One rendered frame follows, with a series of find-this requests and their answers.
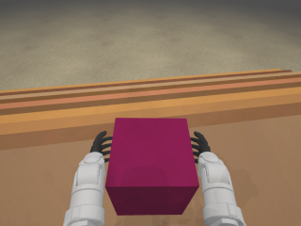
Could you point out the robot right hand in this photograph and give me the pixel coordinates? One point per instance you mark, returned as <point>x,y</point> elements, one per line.
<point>202,146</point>

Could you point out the robot left hand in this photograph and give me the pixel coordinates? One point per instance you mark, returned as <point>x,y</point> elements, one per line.
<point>97,146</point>

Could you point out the right robot forearm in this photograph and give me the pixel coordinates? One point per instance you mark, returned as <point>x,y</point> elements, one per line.
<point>220,208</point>

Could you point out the carton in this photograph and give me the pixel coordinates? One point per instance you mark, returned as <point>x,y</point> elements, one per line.
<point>151,169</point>

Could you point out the left robot forearm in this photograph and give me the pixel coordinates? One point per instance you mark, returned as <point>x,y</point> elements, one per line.
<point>86,206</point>

